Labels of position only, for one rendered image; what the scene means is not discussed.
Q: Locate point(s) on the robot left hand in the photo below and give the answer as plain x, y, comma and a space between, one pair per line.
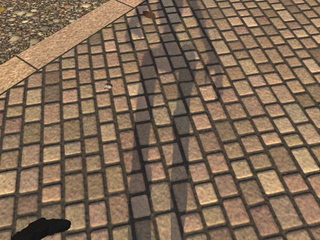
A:
41, 228

